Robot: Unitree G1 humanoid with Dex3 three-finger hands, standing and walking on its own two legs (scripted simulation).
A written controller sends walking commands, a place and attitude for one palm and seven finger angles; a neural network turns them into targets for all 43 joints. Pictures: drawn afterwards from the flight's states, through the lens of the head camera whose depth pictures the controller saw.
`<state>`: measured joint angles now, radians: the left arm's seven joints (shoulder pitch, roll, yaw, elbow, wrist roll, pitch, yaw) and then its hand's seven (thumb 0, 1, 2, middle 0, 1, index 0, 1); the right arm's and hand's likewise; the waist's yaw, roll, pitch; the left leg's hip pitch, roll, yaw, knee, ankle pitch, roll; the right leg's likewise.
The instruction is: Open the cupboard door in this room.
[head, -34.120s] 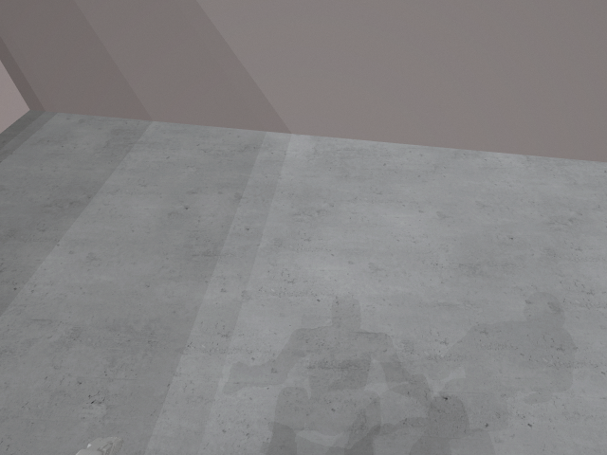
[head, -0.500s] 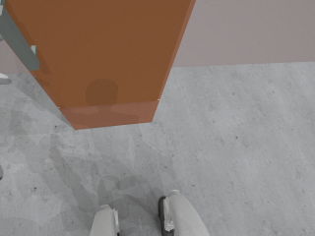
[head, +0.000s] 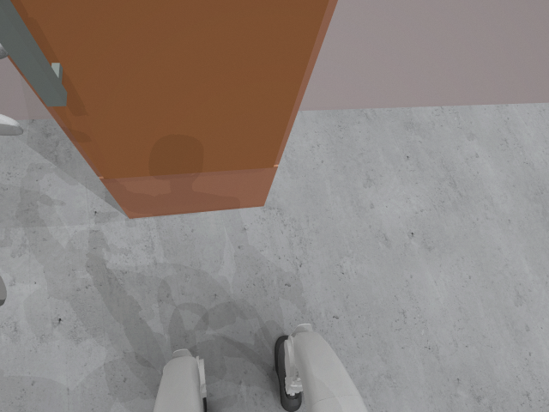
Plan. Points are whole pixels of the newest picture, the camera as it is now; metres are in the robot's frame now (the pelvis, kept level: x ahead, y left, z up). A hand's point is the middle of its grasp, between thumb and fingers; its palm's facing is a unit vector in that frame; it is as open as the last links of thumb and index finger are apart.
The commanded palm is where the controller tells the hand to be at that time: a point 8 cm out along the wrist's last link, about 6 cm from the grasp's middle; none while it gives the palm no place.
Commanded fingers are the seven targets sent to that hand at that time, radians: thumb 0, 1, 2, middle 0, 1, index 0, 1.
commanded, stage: slide the fingers in behind the handle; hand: left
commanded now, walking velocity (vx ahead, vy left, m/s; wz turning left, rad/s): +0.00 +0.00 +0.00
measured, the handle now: (29, 42) +0.57 +0.25 +0.08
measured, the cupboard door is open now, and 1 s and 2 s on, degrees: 0 0 1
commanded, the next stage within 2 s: close the thumb around the handle in 1.42 s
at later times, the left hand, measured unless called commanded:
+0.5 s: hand (16, 70) +0.52 +0.26 +0.09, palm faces +0.03 -1.00 -0.02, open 13.9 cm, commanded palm +0.50 +0.29 +0.08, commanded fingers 0.00 -0.50 0.30 -0.30 -1.20 -0.30 -1.20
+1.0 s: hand (49, 71) +0.53 +0.23 +0.09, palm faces +0.06 -1.00 -0.02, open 14.0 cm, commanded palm +0.50 +0.26 +0.08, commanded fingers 0.00 -0.50 0.30 -0.30 -1.20 -0.30 -1.20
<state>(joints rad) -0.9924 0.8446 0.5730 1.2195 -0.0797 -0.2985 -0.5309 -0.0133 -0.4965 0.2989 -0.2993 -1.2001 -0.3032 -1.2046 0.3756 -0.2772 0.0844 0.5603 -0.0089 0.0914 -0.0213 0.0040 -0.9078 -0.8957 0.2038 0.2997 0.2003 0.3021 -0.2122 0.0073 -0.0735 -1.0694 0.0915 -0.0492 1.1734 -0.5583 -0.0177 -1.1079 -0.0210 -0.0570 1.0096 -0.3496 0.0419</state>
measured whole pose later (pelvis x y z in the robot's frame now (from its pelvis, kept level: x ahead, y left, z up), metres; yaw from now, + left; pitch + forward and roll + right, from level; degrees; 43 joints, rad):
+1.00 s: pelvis +0.01 -0.01 +0.01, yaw +1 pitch +24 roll -3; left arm -0.93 0.60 0.46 1.16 -0.09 -0.37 -0.31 -0.01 -0.50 0.30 -0.30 -1.20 -0.30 -1.21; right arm 0.38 -0.26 0.05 0.59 -0.03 0.07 -0.01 0.00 -0.91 -0.90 0.20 0.30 0.20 0.30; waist -0.18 0.02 -0.09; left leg -0.98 0.08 -0.04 1.10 -0.54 -0.03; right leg -1.04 -0.03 -0.05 0.99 -0.37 0.03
